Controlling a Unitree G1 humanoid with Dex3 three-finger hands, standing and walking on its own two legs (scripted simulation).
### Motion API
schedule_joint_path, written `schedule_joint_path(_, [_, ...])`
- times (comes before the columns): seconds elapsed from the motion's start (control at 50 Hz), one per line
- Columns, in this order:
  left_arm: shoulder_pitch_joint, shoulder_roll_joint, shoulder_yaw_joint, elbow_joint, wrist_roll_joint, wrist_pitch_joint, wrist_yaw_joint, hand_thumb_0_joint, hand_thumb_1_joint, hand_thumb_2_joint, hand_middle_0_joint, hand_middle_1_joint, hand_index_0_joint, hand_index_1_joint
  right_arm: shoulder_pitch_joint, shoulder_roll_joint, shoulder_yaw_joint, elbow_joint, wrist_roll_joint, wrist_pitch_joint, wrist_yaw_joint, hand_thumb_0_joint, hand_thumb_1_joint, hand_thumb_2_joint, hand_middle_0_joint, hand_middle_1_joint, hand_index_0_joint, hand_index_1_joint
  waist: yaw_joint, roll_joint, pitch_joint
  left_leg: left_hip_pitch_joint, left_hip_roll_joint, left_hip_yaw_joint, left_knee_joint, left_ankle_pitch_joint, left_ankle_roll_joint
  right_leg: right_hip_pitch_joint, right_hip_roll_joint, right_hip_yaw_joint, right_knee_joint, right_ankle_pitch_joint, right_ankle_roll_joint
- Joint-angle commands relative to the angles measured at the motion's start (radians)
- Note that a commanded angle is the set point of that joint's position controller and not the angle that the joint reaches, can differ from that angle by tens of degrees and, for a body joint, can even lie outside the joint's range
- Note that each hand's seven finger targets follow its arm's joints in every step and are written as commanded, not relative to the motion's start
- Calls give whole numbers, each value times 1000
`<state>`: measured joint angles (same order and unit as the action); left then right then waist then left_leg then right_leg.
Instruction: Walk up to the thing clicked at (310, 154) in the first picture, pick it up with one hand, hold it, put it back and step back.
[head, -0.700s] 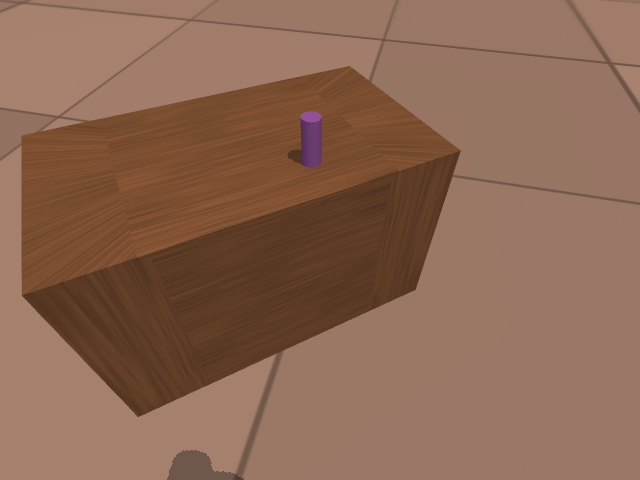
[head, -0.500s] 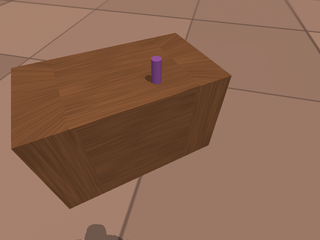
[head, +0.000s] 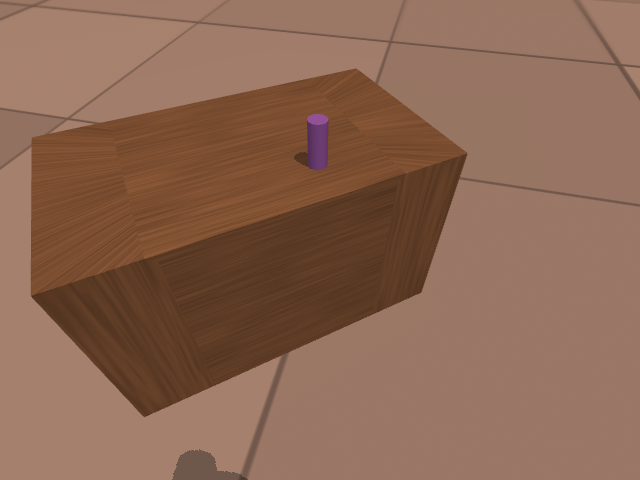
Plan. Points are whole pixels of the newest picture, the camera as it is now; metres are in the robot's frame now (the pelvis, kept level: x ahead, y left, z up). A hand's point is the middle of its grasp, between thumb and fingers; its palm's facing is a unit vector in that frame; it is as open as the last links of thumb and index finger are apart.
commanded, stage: stand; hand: right
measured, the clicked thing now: (317, 143) +0.89 +0.03 -0.07
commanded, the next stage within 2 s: walk up in 0.42 s
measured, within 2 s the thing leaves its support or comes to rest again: neither
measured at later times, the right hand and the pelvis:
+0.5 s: hand out of the picture +0.08 -0.26 -0.16, palm faces -0.06 +0.94 -0.34, open 7.4 cm; pelvis +0.01 -0.01 +0.00, yaw +3 degrees
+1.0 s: hand (468, 443) +0.22 -0.20 -0.13, palm faces -0.23 +0.87 -0.44, open 7.4 cm; pelvis +0.15 +0.07 -0.02, yaw +15 degrees
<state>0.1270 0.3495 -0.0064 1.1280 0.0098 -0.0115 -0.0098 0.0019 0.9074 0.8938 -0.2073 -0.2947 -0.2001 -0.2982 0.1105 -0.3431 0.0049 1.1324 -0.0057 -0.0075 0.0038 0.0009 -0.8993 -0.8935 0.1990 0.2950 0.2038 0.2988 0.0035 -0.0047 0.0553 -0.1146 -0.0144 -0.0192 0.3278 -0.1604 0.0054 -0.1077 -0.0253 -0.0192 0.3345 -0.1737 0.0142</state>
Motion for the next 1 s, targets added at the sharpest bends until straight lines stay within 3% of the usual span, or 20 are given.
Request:
schedule_joint_path(0.0, [-39, 207, 42, -67, 2, -19, 15, 0, 900, 900, -200, -300, -200, -300, -44, -218, -43, -60, -3, -24, -11, 0, -900, -900, 200, 300, 200, 300, -2, 18, -49, -14, 129, -101, -76, 6, 19, -21, -107, 93, -71, 6, -40])
schedule_joint_path(0.36, [-34, 212, 40, -69, 0, -23, 21, 0, 900, 900, -200, -300, -200, -300, -41, -215, -39, -59, -1, -21, -13, 0, -900, -900, 200, 300, 200, 300, -4, 0, -85, 25, 134, -91, -36, 134, 17, 7, -113, 94, -62, 127, -38])
schedule_joint_path(0.38, [-40, 215, 42, -70, -2, -22, 21, 0, 900, 900, -200, -300, -200, -300, -28, -212, -38, -58, -2, -20, -14, 0, -900, -900, 200, 300, 200, 300, -7, -6, -73, 6, 132, -91, -42, 114, 17, 9, -114, 99, -65, 107, -38])
schedule_joint_path(0.4, [12, 297, 124, -132, 16, -31, -4, 0, 900, 900, -200, -300, -200, -300, 36, -271, -92, -118, -11, -20, 9, 0, -900, -900, 200, 300, 200, 300, 35, -47, -119, -160, 69, -135, 41, -319, 82, 142, -52, 18, 20, -359, -62])
schedule_joint_path(0.42, [62, 305, 136, -126, 30, -29, -9, 0, 900, 900, -200, -300, -200, -300, -8, -270, -95, -142, -18, -16, 18, 0, -900, -900, 200, 300, 200, 300, 71, -40, -31, -392, 45, -108, 82, -420, 57, 223, -91, 86, -13, -511, -98])
schedule_joint_path(0.44, [105, 333, 155, -129, 35, -31, -11, 0, 900, 900, -200, -300, -200, -300, -64, -249, -91, -176, -22, -11, 23, 0, -900, -900, 200, 300, 200, 300, 108, -136, 24, -548, 8, -8, 244, -347, 37, 264, -209, 212, -126, -611, -148])
schedule_joint_path(0.46, [129, 360, 172, -147, 40, -33, -9, 0, 900, 900, -200, -300, -200, -300, -101, -236, -92, -211, -32, -9, 27, 0, -900, -900, 200, 300, 200, 300, 129, -222, 41, -602, 23, 21, 477, -300, 37, 204, -376, 355, -243, -635, -224])
schedule_joint_path(0.48, [89, 339, 172, -190, 41, -38, -11, 0, 900, 900, -200, -300, -200, -300, -72, -245, -102, -224, -37, -13, 31, 0, -900, -900, 200, 300, 200, 300, 110, -165, 79, -613, 88, 12, 542, -282, 16, 146, -439, 364, -252, -556, -269])
schedule_joint_path(0.56, [17, 303, 171, -256, 45, -47, -25, 0, 900, 900, -200, -300, -200, -300, 51, -249, -129, -236, -26, -28, 63, 0, -900, -900, 200, 300, 200, 300, 45, -94, 72, -471, 147, -17, 466, -267, 4, 67, -344, 166, -218, -420, -241])
schedule_joint_path(0.62, [-41, 309, 170, -313, 47, -44, -43, 0, 900, 900, -200, -300, -200, -300, 153, -220, -135, -244, -22, -35, 69, 0, -900, -900, 200, 300, 200, 300, 2, -148, 19, -255, 121, 54, 339, -132, -1, -44, -258, 0, -118, -314, -185])
schedule_joint_path(0.66, [-63, 297, 166, -330, 43, -32, -53, 0, 900, 900, -200, -300, -200, -300, 259, -216, -152, -221, -21, -39, 62, 0, -900, -900, 200, 300, 200, 300, -54, -115, 1, -44, 75, 125, 259, 52, -9, -193, -210, -97, 18, -380, -150])
schedule_joint_path(0.68, [-37, 268, 159, -334, 39, -23, -55, 0, 900, 900, -200, -300, -200, -300, 318, -229, -163, -201, -27, -43, 52, 0, -900, -900, 200, 300, 200, 300, -69, -31, -25, 69, 34, 152, 257, 40, -11, -265, -172, -127, 146, -390, -143])
schedule_joint_path(0.7, [18, 219, 144, -340, 41, -14, -58, 0, 900, 900, -200, -300, -200, -300, 410, -269, -178, -181, -32, -49, 37, 0, -900, -900, 200, 300, 200, 300, -99, 103, -77, 221, 10, 126, 273, -69, 17, -368, -132, -148, 352, -376, -130])
schedule_joint_path(0.72, [67, 157, 126, -348, 38, -5, -65, 0, 900, 900, -200, -300, -200, -300, 475, -337, -194, -187, -39, -53, 20, 0, -900, -900, 200, 300, 200, 300, -129, 291, -60, 267, 114, -106, 134, -348, 84, -521, -55, -174, 638, -466, -103])
schedule_joint_path(0.74, [79, 133, 114, -374, 39, -1, -65, 0, 900, 900, -200, -300, -200, -300, 458, -414, -196, -231, -47, -62, 9, 0, -900, -900, 200, 300, 200, 300, -104, 376, -38, 154, 338, -606, -65, -672, 162, -624, 17, -68, 841, -494, -76])
schedule_joint_path(0.76, [66, 261, 142, -374, 29, 4, -62, 0, 900, 900, -200, -300, -200, -300, 357, -458, -199, -283, -17, -67, 12, 0, -900, -900, 200, 300, 200, 300, -79, 200, -15, 15, 428, -820, -201, -780, 263, -559, -24, 54, 862, -465, -74])
schedule_joint_path(0.78, [39, 298, 143, -370, 33, 1, -59, 0, 900, 900, -200, -300, -200, -300, 294, -471, -202, -303, -8, -71, 7, 0, -900, -900, 200, 300, 200, 300, -57, 152, 52, -43, 451, -859, -214, -710, 285, -556, -70, 97, 870, -420, -67])
schedule_joint_path(0.84, [159, 294, 156, -293, 11, 12, -60, 0, 900, 900, -200, -300, -200, -300, 249, -371, -159, -332, -5, -99, -9, 0, -900, -900, 200, 300, 200, 300, 15, 94, 51, -107, 292, -434, -94, -427, 193, -487, -130, 105, 806, -210, -59])
schedule_joint_path(0.92, [162, 286, 163, -313, 26, 33, -74, 0, 900, 900, -200, -300, -200, -300, 304, -339, -152, -343, 0, -113, -23, 0, -900, -900, 200, 300, 200, 300, 21, 82, 36, -157, 241, -295, -77, -242, 175, -428, -120, 81, 708, -96, -21])
schedule_joint_path(0.98, [103, 266, 164, -361, 28, 38, -85, 0, 900, 900, -200, -300, -200, -300, 331, -365, -159, -350, -4, -122, -32, 0, -900, -900, 200, 300, 200, 300, 2, 110, 71, -149, 250, -269, -64, -183, 198, -473, -124, 66, 618, -61, -8])
